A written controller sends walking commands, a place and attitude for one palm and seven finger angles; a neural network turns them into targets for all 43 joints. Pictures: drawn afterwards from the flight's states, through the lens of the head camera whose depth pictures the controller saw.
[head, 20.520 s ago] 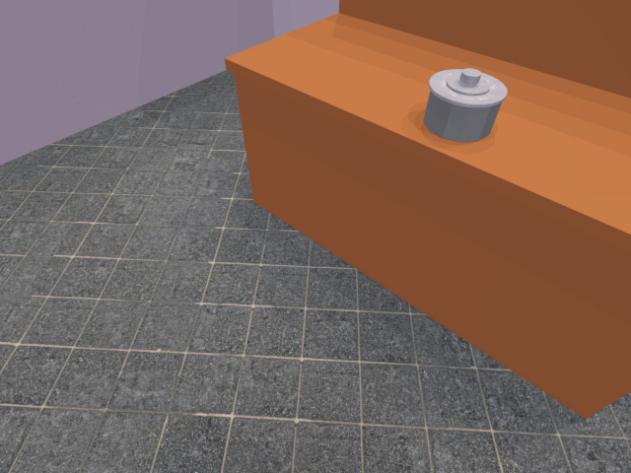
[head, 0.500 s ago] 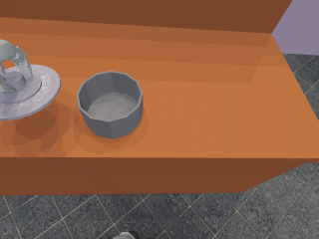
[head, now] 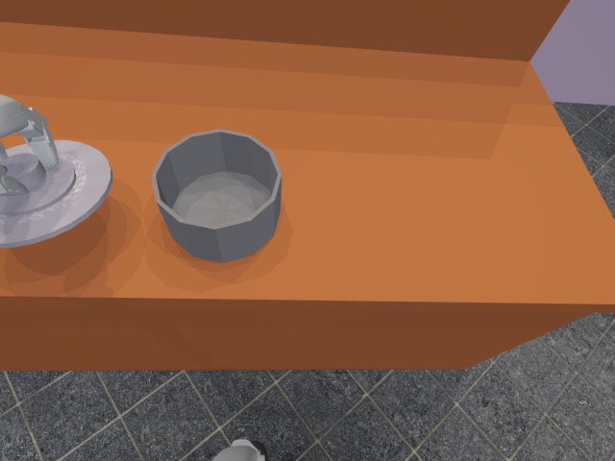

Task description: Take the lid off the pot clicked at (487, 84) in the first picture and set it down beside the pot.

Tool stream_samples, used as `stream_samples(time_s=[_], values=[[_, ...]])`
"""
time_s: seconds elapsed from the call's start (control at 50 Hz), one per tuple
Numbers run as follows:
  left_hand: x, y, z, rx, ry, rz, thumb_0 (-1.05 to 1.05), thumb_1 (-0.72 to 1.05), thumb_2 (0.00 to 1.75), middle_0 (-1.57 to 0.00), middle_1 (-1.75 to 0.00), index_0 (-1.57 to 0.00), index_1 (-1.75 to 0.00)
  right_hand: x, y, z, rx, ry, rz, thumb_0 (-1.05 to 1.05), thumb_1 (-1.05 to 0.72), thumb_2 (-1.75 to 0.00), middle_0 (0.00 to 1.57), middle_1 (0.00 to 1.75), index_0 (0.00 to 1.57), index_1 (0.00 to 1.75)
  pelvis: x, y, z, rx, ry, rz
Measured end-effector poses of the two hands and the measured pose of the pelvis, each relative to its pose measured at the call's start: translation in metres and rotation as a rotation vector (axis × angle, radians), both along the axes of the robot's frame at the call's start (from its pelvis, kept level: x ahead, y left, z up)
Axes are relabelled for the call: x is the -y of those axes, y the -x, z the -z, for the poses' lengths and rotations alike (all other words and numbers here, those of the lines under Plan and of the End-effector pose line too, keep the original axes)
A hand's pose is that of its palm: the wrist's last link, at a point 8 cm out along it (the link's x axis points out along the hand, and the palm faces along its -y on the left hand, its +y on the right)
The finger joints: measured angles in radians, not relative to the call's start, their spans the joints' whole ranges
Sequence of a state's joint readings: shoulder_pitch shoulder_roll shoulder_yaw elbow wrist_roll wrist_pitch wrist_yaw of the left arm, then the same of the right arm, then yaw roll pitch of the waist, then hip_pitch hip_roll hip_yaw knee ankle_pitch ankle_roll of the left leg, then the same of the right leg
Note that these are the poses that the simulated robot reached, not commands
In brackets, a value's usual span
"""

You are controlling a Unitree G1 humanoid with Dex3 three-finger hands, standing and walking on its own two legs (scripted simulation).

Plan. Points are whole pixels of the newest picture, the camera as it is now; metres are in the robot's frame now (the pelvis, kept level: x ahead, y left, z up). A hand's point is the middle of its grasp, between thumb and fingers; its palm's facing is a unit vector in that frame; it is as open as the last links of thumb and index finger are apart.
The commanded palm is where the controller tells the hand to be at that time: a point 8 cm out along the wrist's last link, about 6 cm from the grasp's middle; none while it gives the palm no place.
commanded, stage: lower the lid onto the table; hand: left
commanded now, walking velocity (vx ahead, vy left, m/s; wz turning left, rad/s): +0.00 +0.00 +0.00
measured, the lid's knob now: (21, 171) +0.46 +0.36 +0.06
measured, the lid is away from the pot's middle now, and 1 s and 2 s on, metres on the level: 0.24 0.23 0.25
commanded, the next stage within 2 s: open the fingers wide in 1.50 s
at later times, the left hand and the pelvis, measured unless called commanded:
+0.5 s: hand (31, 178) +0.44 +0.34 +0.07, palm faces -0.49 -0.13 -0.86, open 7.7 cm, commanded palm +0.50 +0.34 +0.13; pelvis -0.01 +0.01 +0.00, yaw -1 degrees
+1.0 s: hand (35, 190) +0.45 +0.36 +0.04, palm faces -0.51 -0.14 -0.85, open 7.7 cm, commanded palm +0.51 +0.35 +0.10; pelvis +0.00 +0.01 -0.01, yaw -1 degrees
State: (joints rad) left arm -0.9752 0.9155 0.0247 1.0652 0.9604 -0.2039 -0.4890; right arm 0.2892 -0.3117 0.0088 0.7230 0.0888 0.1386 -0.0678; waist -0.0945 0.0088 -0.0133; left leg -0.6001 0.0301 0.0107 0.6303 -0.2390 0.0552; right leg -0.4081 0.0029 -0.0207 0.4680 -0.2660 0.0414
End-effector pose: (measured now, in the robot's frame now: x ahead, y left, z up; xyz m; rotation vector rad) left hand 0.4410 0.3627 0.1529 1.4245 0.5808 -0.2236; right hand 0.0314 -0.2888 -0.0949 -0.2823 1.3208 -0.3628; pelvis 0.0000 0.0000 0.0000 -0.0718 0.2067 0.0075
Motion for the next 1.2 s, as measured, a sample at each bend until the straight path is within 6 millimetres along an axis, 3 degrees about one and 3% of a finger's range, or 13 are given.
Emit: stream_samples(time_s=[0.2,0.68,0.86,1.2], values=[[0.012,0.002,0.013,-0.001,-0.007,0.068,0.0,0.23,0.78,-0.67,-0.94,-0.64,-0.95,-0.005,0.002,0.001,0.029,0.014,-0.009,0.0,-0.9,-0.9,0.21,0.3,0.2,0.3,-0.004,0.007,0.002,0.0,0.004,0.004],[0.016,-0.021,0.039,-0.006,0.007,0.066,0.0,0.23,0.78,-0.67,-0.94,-0.64,-0.95,-0.008,0.045,0.001,-0.066,0.039,0.064,0.0,-0.9,-0.9,0.21,0.3,0.2,0.3,-0.008,0.003,0.008,-0.046,0.006,0.022],[0.01,-0.023,0.048,-0.001,0.009,0.048,0.0,0.23,0.78,-0.67,-0.94,-0.63,-0.95,-0.007,0.042,0.004,-0.08,0.038,0.061,0.0,-0.9,-0.9,0.21,0.3,0.2,0.3,-0.008,0.003,0.011,-0.064,0.01,0.022],[0.004,-0.006,0.072,-0.038,0.014,0.076,0.0,0.23,0.78,-0.67,-0.94,-0.64,-0.95,-0.007,0.031,0.011,-0.067,0.052,0.028,0.0,-0.9,-0.9,0.21,0.3,0.2,0.3,-0.007,0.009,0.019,-0.077,0.025,0.012]])
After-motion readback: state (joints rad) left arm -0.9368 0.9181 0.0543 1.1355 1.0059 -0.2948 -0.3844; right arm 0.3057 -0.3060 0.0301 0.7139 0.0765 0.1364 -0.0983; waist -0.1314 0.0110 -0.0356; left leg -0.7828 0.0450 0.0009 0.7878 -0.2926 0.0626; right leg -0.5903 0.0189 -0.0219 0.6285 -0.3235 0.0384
